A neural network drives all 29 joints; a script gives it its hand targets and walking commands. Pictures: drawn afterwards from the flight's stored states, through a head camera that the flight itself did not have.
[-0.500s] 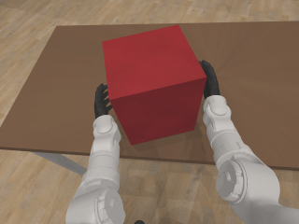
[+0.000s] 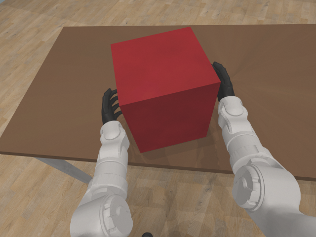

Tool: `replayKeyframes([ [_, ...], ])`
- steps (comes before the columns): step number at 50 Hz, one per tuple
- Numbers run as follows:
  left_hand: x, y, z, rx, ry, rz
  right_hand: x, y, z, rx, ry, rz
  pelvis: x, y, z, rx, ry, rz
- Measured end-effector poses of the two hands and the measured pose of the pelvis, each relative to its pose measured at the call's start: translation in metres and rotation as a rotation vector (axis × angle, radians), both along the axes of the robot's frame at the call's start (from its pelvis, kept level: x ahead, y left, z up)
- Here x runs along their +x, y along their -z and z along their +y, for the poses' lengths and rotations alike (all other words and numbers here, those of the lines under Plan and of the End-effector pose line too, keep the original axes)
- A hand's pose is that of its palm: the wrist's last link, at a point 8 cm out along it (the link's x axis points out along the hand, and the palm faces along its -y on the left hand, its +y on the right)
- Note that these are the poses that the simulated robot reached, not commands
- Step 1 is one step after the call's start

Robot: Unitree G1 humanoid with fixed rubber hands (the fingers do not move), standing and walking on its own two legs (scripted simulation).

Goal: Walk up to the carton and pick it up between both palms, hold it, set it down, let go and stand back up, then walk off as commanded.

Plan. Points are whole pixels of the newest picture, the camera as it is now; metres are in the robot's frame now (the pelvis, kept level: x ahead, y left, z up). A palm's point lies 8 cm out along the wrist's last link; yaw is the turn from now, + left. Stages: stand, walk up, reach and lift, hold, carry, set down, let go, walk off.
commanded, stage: set down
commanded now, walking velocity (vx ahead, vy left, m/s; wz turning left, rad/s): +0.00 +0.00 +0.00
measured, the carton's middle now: (163, 95) +0.49 +0.08 +0.01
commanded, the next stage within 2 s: none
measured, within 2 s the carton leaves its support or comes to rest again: rests again in 0.48 s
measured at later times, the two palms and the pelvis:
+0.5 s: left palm (110, 125) +0.36 +0.19 +0.05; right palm (231, 99) +0.46 -0.09 +0.06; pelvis -0.03 +0.01 +0.00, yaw -1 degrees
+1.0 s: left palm (105, 127) +0.35 +0.19 +0.07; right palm (238, 110) +0.43 -0.11 +0.06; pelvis -0.04 +0.01 -0.01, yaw -2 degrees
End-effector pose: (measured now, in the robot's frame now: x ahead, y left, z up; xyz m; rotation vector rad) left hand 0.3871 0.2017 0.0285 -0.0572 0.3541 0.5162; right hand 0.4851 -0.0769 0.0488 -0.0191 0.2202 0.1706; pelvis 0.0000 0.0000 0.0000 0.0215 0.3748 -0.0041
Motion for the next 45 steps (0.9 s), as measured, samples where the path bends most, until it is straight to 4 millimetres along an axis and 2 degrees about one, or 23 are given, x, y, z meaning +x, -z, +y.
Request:
replayKeyframes([
  [11,-0.007,-0.004,0.002,0.030,-0.004,0.028,-0.003,-0.004,0.004,-0.033,-0.011,0.027,-0.008,0.001,0.004,-0.006,0.001,-0.004],
  [19,-0.016,-0.006,-0.005,0.015,0.034,0.028,-0.015,-0.007,-0.006,-0.030,0.015,0.046,-0.020,0.003,0.008,-0.019,0.007,-0.008],
  [31,-0.026,-0.030,-0.015,-0.005,0.059,0.010,-0.037,-0.020,-0.021,-0.022,0.038,0.106,-0.040,0.005,0.011,-0.033,0.015,-0.036],
  [38,-0.028,-0.041,-0.013,0.007,0.071,0.017,-0.043,-0.024,-0.022,-0.027,0.029,0.134,-0.043,0.005,0.014,-0.036,0.015,-0.041],
  [45,-0.032,-0.042,-0.013,0.027,0.086,0.022,-0.045,-0.021,-0.023,-0.032,0.016,0.145,-0.044,0.005,0.015,-0.038,0.015,-0.044],
])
